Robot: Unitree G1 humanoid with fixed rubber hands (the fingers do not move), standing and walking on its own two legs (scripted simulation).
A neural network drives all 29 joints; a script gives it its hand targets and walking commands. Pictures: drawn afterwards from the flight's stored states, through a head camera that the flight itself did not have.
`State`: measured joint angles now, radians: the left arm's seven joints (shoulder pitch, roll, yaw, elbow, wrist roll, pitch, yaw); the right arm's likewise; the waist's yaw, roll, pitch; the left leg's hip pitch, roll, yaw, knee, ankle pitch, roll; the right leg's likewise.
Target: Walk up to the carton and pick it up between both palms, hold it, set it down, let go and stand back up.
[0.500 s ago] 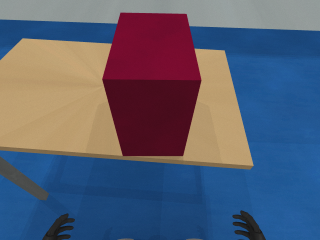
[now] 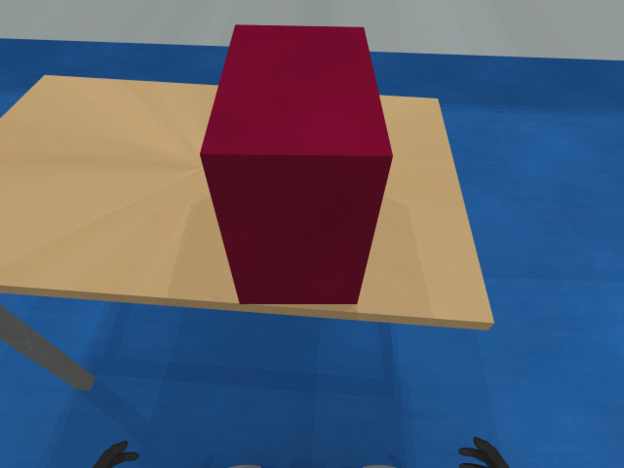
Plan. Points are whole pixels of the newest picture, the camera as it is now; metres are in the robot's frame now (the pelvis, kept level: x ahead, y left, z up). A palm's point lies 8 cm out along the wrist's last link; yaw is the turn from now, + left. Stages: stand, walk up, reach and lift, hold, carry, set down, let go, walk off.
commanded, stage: stand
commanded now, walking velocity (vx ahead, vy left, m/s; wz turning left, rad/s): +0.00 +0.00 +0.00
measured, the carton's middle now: (299, 171) +0.48 +0.03 +0.10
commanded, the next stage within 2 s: walk up in 1.72 s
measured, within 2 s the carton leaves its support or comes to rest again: neither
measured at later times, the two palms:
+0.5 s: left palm out of the picture +0.06 +0.29 -0.12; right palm out of the picture +0.07 -0.25 -0.13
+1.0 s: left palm out of the picture +0.03 +0.29 -0.12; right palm out of the picture +0.03 -0.25 -0.13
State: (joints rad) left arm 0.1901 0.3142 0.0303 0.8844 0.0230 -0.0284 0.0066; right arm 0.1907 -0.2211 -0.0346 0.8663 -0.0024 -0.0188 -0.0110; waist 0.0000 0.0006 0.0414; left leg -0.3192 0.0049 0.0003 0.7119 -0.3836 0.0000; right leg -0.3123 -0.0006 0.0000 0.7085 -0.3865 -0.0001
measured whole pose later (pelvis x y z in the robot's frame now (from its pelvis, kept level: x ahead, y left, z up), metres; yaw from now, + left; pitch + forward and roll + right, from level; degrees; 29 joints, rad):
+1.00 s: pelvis -0.03 +0.00 +0.00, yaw +0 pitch -3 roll +0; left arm 0.19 0.32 0.03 1.05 0.02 -0.03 0.01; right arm 0.19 -0.23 -0.03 1.03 0.00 -0.02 -0.01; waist 0.00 0.00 0.04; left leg -0.32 0.01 0.00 0.71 -0.34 0.00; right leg -0.31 0.00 0.00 0.70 -0.35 0.00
